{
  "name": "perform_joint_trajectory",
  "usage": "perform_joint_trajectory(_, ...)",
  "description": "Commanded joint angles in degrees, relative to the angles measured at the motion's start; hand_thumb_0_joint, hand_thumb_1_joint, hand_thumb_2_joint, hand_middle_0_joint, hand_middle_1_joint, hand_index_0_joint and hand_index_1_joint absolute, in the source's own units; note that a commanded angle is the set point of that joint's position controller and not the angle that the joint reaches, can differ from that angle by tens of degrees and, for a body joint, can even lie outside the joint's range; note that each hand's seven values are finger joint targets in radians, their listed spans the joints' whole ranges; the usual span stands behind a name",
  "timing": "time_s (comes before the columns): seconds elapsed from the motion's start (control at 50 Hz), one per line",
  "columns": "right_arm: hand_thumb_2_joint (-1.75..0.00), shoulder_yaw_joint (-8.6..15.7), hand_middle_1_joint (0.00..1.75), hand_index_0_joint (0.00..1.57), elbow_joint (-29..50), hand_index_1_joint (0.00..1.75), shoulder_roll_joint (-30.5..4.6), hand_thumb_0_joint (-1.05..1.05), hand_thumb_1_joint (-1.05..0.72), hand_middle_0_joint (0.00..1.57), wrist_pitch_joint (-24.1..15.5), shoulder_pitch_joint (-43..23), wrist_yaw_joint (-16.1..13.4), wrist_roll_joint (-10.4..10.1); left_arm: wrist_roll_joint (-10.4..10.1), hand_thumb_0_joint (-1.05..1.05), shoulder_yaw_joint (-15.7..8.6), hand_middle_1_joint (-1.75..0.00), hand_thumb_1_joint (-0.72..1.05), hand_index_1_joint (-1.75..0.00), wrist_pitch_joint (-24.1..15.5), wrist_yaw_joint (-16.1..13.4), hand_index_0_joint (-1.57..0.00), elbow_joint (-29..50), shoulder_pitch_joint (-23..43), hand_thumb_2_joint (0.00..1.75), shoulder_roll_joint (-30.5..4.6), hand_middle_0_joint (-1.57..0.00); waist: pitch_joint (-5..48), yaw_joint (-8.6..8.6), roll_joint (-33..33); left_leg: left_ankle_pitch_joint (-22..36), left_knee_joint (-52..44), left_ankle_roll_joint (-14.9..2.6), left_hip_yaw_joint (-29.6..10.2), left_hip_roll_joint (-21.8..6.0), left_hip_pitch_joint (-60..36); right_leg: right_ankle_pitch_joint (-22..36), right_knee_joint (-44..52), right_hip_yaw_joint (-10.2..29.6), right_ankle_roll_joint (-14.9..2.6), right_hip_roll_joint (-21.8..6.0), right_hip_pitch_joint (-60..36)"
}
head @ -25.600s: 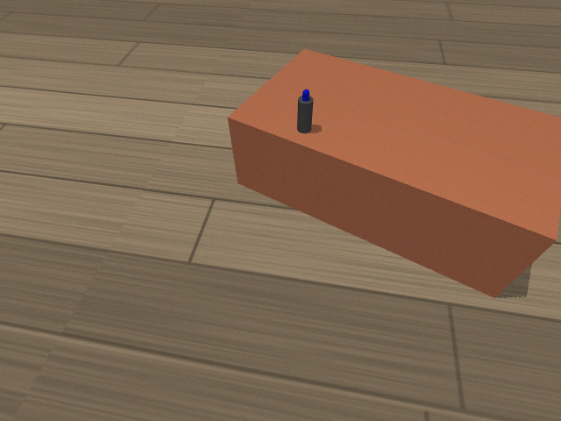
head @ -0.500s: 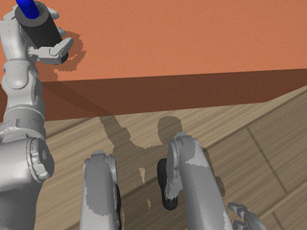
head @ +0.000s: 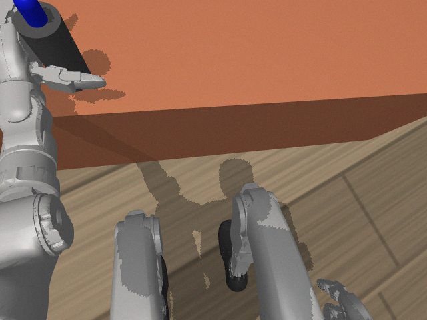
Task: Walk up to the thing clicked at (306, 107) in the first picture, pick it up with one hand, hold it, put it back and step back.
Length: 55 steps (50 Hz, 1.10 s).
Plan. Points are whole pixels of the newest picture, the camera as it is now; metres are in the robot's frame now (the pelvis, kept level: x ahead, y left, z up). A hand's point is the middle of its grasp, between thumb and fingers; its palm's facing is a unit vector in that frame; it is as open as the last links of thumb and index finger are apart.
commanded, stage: withdraw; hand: left
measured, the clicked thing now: (53, 44) +0.55 +0.17 +0.02
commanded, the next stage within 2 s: rise in 0.16 s
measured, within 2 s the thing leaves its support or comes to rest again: neither
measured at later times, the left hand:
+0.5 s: hand out of the picture +0.56 +0.26 +0.17, palm faces +0.17 -0.95 -0.27, open 17.0 cm
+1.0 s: hand out of the picture +0.43 +0.23 +0.20, palm faces +0.13 -0.94 -0.30, open 17.3 cm
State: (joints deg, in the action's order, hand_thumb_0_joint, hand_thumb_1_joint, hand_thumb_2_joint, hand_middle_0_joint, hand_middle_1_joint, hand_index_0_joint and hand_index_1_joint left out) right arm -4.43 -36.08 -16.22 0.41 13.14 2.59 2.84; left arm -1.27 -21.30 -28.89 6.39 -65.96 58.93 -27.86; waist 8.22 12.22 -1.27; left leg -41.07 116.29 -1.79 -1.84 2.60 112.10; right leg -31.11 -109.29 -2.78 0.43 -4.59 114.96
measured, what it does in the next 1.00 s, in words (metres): rises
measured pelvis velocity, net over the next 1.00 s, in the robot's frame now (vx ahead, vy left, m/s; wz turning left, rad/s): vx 0.09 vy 0.01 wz -0.02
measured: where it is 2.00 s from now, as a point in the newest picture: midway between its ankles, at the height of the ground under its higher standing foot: (196, 286)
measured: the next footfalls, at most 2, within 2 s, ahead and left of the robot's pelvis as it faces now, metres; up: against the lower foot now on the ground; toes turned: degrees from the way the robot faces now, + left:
none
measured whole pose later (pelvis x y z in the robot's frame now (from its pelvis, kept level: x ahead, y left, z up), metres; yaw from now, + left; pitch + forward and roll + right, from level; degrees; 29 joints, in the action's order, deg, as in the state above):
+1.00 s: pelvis +0.09 +0.01 +0.28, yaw -1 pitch +14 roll -3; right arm -0.7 -36.3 -13.9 2.5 20.2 -4.5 -2.8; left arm 0.2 -10.2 1.9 -5.8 -47.0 16.8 -19.2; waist 5.0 4.8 -0.2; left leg -27.9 51.6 -1.4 -0.1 -0.9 37.3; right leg -19.3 -46.2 -1.8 1.0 0.0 40.5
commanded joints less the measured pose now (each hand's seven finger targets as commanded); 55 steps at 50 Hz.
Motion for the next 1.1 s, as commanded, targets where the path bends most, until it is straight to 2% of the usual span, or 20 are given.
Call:
perform_joint_trajectory(0.0, -0.9, 4.35, 0.3, 0.2, 1.87, 0.3, -12.07, 0.0, -0.89, 0.2, 0.12, 13.29, -1.5, -0.99, -0.93, 0.0, -4.58, -0.12, -0.33, -0.13, -2.87, 0.29, -0.12, 17.35, 27.88, 0.19, -20.03, -0.13, 47.21, -0.36, -12.3, 13.73, -18.82, 0.45, -0.51, 0.02, -26.03, 10.19, 11.32, 0.98, -3.43, 1.71, -33.72)
perform_joint_trajectory(0.08, -0.9, 4.27, 0.3, 0.2, 2.32, 0.3, -11.69, 0.0, -0.9, 0.2, 0.81, 13.68, -2.47, -2.06, -1.25, 0.0, -4.95, -0.13, -0.36, -0.14, 0.5, 1.69, -0.13, 19.45, 28.23, 0.2, -22.76, -0.14, 49.28, -0.51, -13.76, 16.7, -22.05, 0.5, -0.81, -0.51, -31.33, 12.55, 14.77, 1.4, -3.63, 1.96, -38.24)
perform_joint_trajectory(0.12, -0.9, 4.5, 0.3, 0.2, 2.3, 0.3, -11.48, 0.0, -0.9, 0.2, 0.82, 14.3, -2.91, -2.43, -1.82, 0.0, -3.69, -0.14, -0.38, -0.14, 2.64, 2.69, -0.14, 18.6, 26.92, 0.19, -20.5, -0.14, 48.27, 0.12, -12.54, 16.87, -24.43, 0.52, -1.23, -0.89, -33.97, 12.76, 17.68, 1.19, -3.56, 2.23, -40.38)
perform_joint_trajectory(0.16, -0.9, 4.66, 0.3, 0.2, 2.31, 0.3, -11.5, 0.0, -0.89, 0.2, 0.65, 13.99, -3.53, -2.95, -2.18, 0.0, -2.83, -0.14, -0.39, -0.13, 4.55, 3.48, -0.13, 21.66, 27.88, 0.18, -21.28, -0.13, 46.94, -0.06, -12.91, 15.4, -27.17, 0.57, -2.08, -1.49, -37.7, 10.99, 20.55, 0.93, -3.45, 2.49, -41.13)
perform_joint_trajectory(0.2, -0.9, 4.5, 0.3, 0.2, 1.12, 0.3, -11.36, 0.0, -0.88, 0.2, 0.29, 14.24, -4.01, -3.22, -2.44, 0.0, 0.39, -0.12, -0.37, -0.11, 6.92, 4.73, -0.12, 16.13, 26.47, 0.17, -17.75, -0.11, 39.38, 1.34, -11.75, 12.61, -30.1, 0.82, -3.48, -2.3, -38.84, 8.24, 23.09, 0.34, -3.36, 2.89, -38.56)
perform_joint_trajectory(0.24, -0.89, 4.45, 0.3, 0.2, 1.68, 0.3, -11.54, 0.0, -0.88, 0.2, -0.46, 13.58, -4.57, -3.54, -3.28, 0.0, -0.53, -0.12, -0.37, -0.11, 8.35, 5.59, -0.13, 15.22, 25.0, 0.16, -18.84, -0.12, 36.52, 0.97, -9.58, 12.72, -31.41, 0.68, -3.79, -2.78, -39.32, 8.6, 25.46, 0.26, -3.12, 3.09, -39.97)
perform_joint_trajectory(0.26, -0.88, 4.18, 0.3, 0.2, 0.78, 0.3, -10.96, 0.0, -0.8, 0.2, -0.75, 13.91, -4.73, -3.55, -3.85, 0.0, 0.94, -0.05, -0.45, -0.06, 8.77, 6.0, -0.05, 14.26, 25.69, 0.12, -16.82, -0.04, 35.11, 1.19, -9.22, 12.71, -32.23, 0.72, -3.74, -2.88, -39.21, 8.64, 26.21, 0.23, -3.18, 3.23, -40.67)
perform_joint_trajectory(0.28, -0.89, 4.27, 0.3, 0.2, -0.06, 0.3, -10.94, 0.0, -0.84, 0.2, 0.91, 14.65, -4.81, -2.77, 4.97, 0.0, 0.06, -0.04, -0.48, -0.05, 12.66, 2.58, -0.03, 4.95, 20.19, 0.1, -25.27, -0.05, 33.28, -2.47, -10.67, 13.67, -37.62, 1.28, -3.51, -2.66, -44.49, 8.37, 29.91, 0.78, -3.43, 3.16, -43.4)
perform_joint_trajectory(0.32, -0.89, 4.36, 0.3, 0.2, 0.81, 0.3, -10.67, 0.0, -0.84, 0.2, 1.82, 14.79, -4.95, -3.29, 4.24, 0.0, 2.15, -0.03, -0.49, -0.05, 14.93, -0.73, -0.03, 7.13, 23.48, 0.1, -20.58, -0.05, 29.46, -0.68, -8.78, 11.4, -40.31, 1.33, -4.32, -3.2, -45.47, 7.02, 32.85, 0.41, -3.17, 3.92, -43.58)
perform_joint_trajectory(0.4, -0.9, 3.88, 0.3, 0.2, 1.55, 0.3, -10.54, 0.0, -0.88, 0.2, 2.96, 14.62, -5.03, -3.56, 7.75, 0.0, -2.75, -0.04, -0.52, -0.05, 18.2, -4.8, -0.05, 6.63, 20.43, 0.09, -31.61, -0.07, 31.3, -3.72, -9.38, 15.75, -46.25, 1.49, -4.59, -3.72, -52.65, 10.32, 37.74, 0.31, -2.88, 4.38, -52.2)
perform_joint_trajectory(0.42, -0.9, 3.87, 0.3, 0.2, 1.78, 0.3, -10.15, 0.0, -0.9, 0.2, 3.15, 14.57, -5.18, -3.61, 7.9, 0.0, -2.68, -0.08, -0.5, -0.08, 18.37, -5.67, -0.07, 9.23, 21.3, 0.09, -32.4, -0.07, 32.85, -4.02, -10.32, 17.61, -47.46, 1.49, -4.04, -3.61, -54.78, 11.9, 39.16, 0.43, -2.88, 4.5, -55.75)
perform_joint_trajectory(0.48, -0.9, 3.86, 0.3, 0.2, 1.6, 0.3, -9.38, 0.0, -0.89, 0.2, 3.07, 15.55, -5.5, -3.69, 7.57, 0.0, 0.42, -0.05, -0.57, -0.05, 19.85, -7.61, -0.05, 6.98, 20.49, 0.04, -26.18, -0.05, 30.77, -1.36, -9.28, 23.68, -50.8, 1.61, -3.24, -3.94, -60.43, 16.79, 44.12, 0.03, -2.93, 4.73, -60.9)
perform_joint_trajectory(0.6, -0.9, 4.62, 0.3, 0.2, 0.53, 0.3, -9.93, 0.0, -0.89, 0.2, 1.79, 16.38, -5.72, -3.49, 7.23, 0.0, 4.45, -0.06, -0.56, -0.06, 22.49, -9.77, -0.05, -0.18, 9.81, 0.05, -19.37, -0.06, 22.26, -2.66, -9.03, 31.54, -57.07, 2.46, -1.85, -4.39, -70.18, 19.68, 52.63, -0.51, -3.53, 5.26, -64.67)
perform_joint_trajectory(0.66, -0.9, 4.99, 0.3, 0.2, 1.1, 0.3, -9.82, 0.0, -0.89, 0.2, 1.54, 16.32, -5.51, -3.86, 6.6, 0.0, 6.25, -0.06, -0.55, -0.06, 23.69, -9.98, -0.05, 1.38, 3.21, 0.06, -16.02, -0.05, 21.31, -4.62, -8.89, 35.37, -60.57, 2.93, -1.38, -4.45, -73.64, 22.14, 55.3, -0.89, -3.74, 5.52, -69.69)
perform_joint_trajectory(0.74, -0.9, 6.34, 0.3, 0.2, 1.36, 0.3, -9.42, 0.0, -0.89, 0.2, 1.12, 15.66, -5.84, -4.77, 4.88, 0.0, 7.69, -0.05, -0.56, -0.05, 25.18, -10.17, -0.05, 8.01, -5.79, 0.05, -11.94, -0.05, 20.74, -6.18, -7.8, 39.43, -64.59, 3.4, -1.14, -4.66, -78.32, 25.11, 58.65, -1.04, -3.76, 5.75, -75.52)
perform_joint_trajectory(0.82, -0.9, 7.32, 0.3, 0.2, 2.6, 0.3, -8.52, 0.0, -0.89, 0.2, 1.06, 13.74, -6.71, -5.52, 3.5, 0.0, 6.72, -0.06, -0.53, -0.06, 26.39, -11.67, -0.05, 18.93, -15.05, 0.07, -11.59, -0.06, 20.43, -8.38, -6.48, 39.53, -69.07, 3.45, -0.92, -4.33, -80.49, 26.82, 61.99, -0.57, -3.47, 5.5, -83.76)
perform_joint_trajectory(0.94, -0.9, 7.39, 0.3, 0.2, 5.0, 0.3, -6.93, 0.0, -0.89, 0.2, -0.07, 10.34, -8.42, -5.79, 1.36, 0.0, 7.98, -0.06, -0.52, -0.06, 28.03, -13.78, -0.06, 33.14, -30.35, 0.07, -5.25, -0.06, 16.16, -9.34, -5.46, 43.46, -73.08, 3.36, 0.06, -4.42, -86.02, 29.92, 65.51, -0.68, -3.38, 5.56, -89.66)
perform_joint_trajectory(1.04, -0.9, 7.13, 0.3, 0.2, 7.08, 0.3, -5.6, 0.0, -0.9, 0.2, -1.14, 6.45, -9.26, -5.48, 0.12, 0.0, 13.24, -0.06, -0.55, -0.06, 29.99, -13.9, -0.05, 40.18, -43.98, 0.06, 2.95, -0.05, 10.48, -9.49, -4.62, 41.0, -75.97, 3.13, 0.82, -4.21, -86.83, 28.75, 67.75, -1.28, -3.17, 5.62, -91.49)
perform_joint_trajectory(1.06, -0.9, 6.89, 0.3, 0.2, 7.97, 0.3, -4.74, 0.0, -0.9, 0.2, -1.49, 5.12, -9.29, -5.47, -0.21, 0.0, 15.63, -0.05, -0.56, -0.05, 30.19, -13.62, -0.05, 42.21, -47.55, 0.05, 5.88, -0.05, 9.67, -9.85, -3.73, 40.17, -76.27, 2.85, 1.21, -3.93, -86.82, 28.87, 68.32, -1.33, -2.94, 5.51, -92.53)
perform_joint_trajectory(1.08, -0.9, 7.0, 0.3, 0.2, 8.13, 0.3, -5.2, 0.0, -0.89, 0.2, -1.7, 4.42, -9.51, -5.65, -0.28, 0.0, 15.26, -0.05, -0.57, -0.05, 30.73, -13.82, -0.05, 43.16, -49.33, 0.05, 5.12, -0.05, 9.25, -9.86, -2.6, 38.9, -76.58, 2.46, 1.54, -3.82, -87.04, 28.59, 68.79, -1.18, -2.74, 5.39, -93.29)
